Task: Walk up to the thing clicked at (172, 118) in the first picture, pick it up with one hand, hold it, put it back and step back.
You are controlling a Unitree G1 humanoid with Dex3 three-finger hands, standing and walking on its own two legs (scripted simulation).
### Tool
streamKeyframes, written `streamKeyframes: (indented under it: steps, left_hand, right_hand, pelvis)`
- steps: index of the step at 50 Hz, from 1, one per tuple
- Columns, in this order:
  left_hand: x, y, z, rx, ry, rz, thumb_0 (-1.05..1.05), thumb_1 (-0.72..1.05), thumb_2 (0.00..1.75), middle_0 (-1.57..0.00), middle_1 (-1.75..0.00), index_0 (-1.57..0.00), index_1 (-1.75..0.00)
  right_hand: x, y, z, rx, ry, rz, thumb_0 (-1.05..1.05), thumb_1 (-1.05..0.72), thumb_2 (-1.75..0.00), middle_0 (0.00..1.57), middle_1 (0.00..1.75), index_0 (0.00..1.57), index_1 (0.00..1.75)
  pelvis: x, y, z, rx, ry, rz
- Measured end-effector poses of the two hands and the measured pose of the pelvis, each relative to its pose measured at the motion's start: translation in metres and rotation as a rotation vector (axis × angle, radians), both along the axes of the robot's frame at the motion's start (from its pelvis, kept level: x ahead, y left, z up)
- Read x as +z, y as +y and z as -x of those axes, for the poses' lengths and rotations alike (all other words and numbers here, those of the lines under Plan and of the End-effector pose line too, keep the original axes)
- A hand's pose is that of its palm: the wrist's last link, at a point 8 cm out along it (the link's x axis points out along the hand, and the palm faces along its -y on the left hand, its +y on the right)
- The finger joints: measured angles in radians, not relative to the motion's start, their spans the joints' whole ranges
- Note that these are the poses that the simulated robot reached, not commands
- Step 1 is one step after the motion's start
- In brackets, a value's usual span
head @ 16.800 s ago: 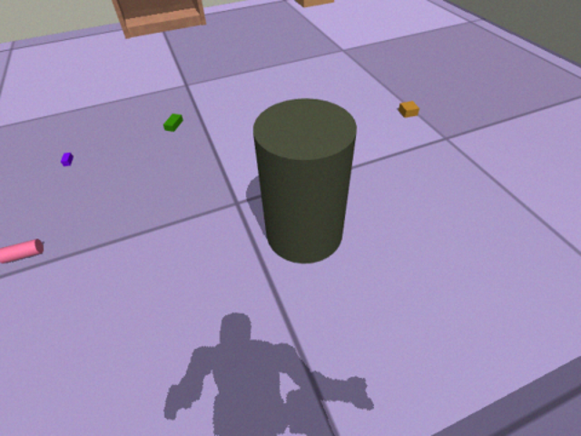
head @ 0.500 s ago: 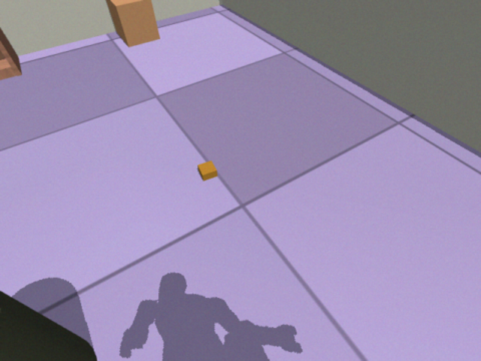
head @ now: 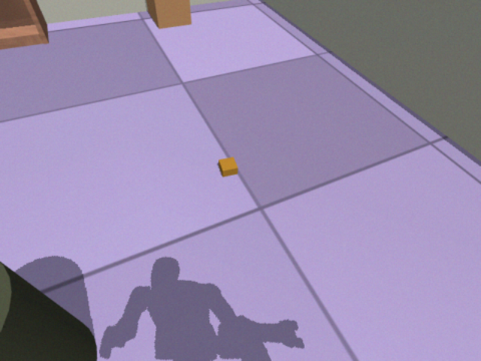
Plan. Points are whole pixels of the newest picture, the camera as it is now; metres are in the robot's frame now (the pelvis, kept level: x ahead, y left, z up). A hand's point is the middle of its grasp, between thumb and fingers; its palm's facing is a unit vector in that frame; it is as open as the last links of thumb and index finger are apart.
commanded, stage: walk up
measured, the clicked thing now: out of the picture +1.03 +1.48 -0.74
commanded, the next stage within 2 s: stand in 1.80 s
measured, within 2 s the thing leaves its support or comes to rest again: neither
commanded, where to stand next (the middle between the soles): +0.18 -0.07 m, yaw +7 degrees
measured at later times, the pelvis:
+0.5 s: pelvis +0.14 -0.07 -0.01, yaw +5 degrees
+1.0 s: pelvis +0.14 -0.10 -0.01, yaw +9 degrees
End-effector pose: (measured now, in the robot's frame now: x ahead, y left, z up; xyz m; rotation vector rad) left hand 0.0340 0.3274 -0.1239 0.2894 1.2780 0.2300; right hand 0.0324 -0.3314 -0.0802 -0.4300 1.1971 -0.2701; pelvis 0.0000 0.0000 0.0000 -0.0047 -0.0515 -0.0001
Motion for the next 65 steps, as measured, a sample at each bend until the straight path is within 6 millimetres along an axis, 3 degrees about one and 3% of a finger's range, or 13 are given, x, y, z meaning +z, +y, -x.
streamKeyframes:
  steps: [5,13,17,21,27,33,39,48,54,59,65]
  left_hand:
    - [0.005,0.001,-0.032,-0.002,-0.011,0.031,0.01,0.91,0.89,-0.2,-0.3,-0.2,-0.3]
    - [0.015,-0.01,-0.095,-0.002,-0.053,0.026,0.01,0.91,0.89,-0.2,-0.3,-0.2,-0.3]
    - [0.017,-0.031,-0.135,-0.011,-0.089,0.015,0.01,0.91,0.89,-0.2,-0.3,-0.2,-0.3]
    - [0.013,-0.06,-0.174,-0.02,-0.129,-0.005,0.01,0.91,0.89,-0.2,-0.3,-0.2,-0.3]
    - [0.024,-0.103,-0.201,-0.018,-0.194,0.005,0.01,0.91,0.89,-0.2,-0.3,-0.2,-0.3]
    - [0.025,-0.113,-0.2,0.014,-0.207,-0.004,0.01,0.9,0.89,-0.21,-0.3,-0.2,-0.3]
    - [0.005,-0.096,-0.185,0.071,-0.187,-0.015,0.01,0.9,0.89,-0.21,-0.3,-0.2,-0.3]
    - [0.006,-0.093,-0.139,0.135,-0.071,-0.034,0.01,0.91,0.89,-0.2,-0.3,-0.2,-0.3]
    - [0.012,-0.109,-0.107,0.131,-0.044,-0.069,0.01,0.91,0.89,-0.2,-0.3,-0.2,-0.3]
    - [0.021,-0.113,-0.09,0.116,-0.028,-0.073,0.01,0.9,0.89,-0.2,-0.3,-0.2,-0.3]
    - [0.026,-0.106,-0.095,0.105,-0.071,-0.066,0.01,0.9,0.89,-0.2,-0.3,-0.2,-0.3]
  right_hand:
    - [0.011,0.011,-0.007,-0.021,0.042,0.0,0.01,-0.9,-0.9,0.21,0.3,0.2,0.3]
    - [0.015,0.003,-0.052,0.01,0.039,0.008,0.01,-0.9,-0.89,0.21,0.3,0.21,0.3]
    - [0.007,-0.016,-0.085,0.036,0.036,0.008,0.01,-0.9,-0.89,0.21,0.3,0.21,0.3]
    - [-0.016,-0.043,-0.128,0.058,0.022,-0.005,0.01,-0.9,-0.89,0.21,0.3,0.21,0.3]
    - [-0.029,-0.057,-0.188,0.115,-0.001,-0.033,0.01,-0.9,-0.9,0.21,0.3,0.2,0.3]
    - [-0.027,-0.057,-0.224,0.168,-0.027,-0.054,0.01,-0.9,-0.9,0.2,0.3,0.2,0.3]
    - [-0.029,-0.054,-0.233,0.198,-0.014,-0.033,0.01,-0.9,-0.9,0.21,0.3,0.2,0.3]
    - [-0.019,-0.054,-0.243,0.227,-0.031,-0.038,0.01,-0.9,-0.89,0.21,0.3,0.21,0.3]
    - [-0.03,-0.057,-0.26,0.23,-0.069,-0.082,0.01,-0.9,-0.9,0.21,0.3,0.2,0.3]
    - [-0.03,-0.05,-0.262,0.223,-0.1,-0.13,0.01,-0.9,-0.9,0.21,0.3,0.2,0.3]
    - [-0.028,-0.039,-0.246,0.211,-0.08,-0.149,0.01,-0.9,-0.9,0.2,0.3,0.2,0.3]
  pelvis:
    - [0.01,0.003,-0.03,0.028,0.0,-0.007]
    - [0.014,-0.011,-0.081,0.052,-0.007,-0.018]
    - [0.008,-0.028,-0.103,0.061,0.001,-0.023]
    - [-0.006,-0.051,-0.126,0.065,0.017,-0.026]
    - [-0.002,-0.072,-0.141,0.099,0.009,-0.028]
    - [-0.001,-0.082,-0.154,0.124,0.019,-0.014]
    - [-0.013,-0.083,-0.155,0.166,0.011,-0.016]
    - [-0.004,-0.09,-0.146,0.167,0.034,0.008]
    - [-0.006,-0.102,-0.137,0.159,0.006,0.037]
    - [-0.001,-0.099,-0.134,0.162,0.011,0.001]
    - [0.004,-0.092,-0.124,0.159,-0.002,-0.007]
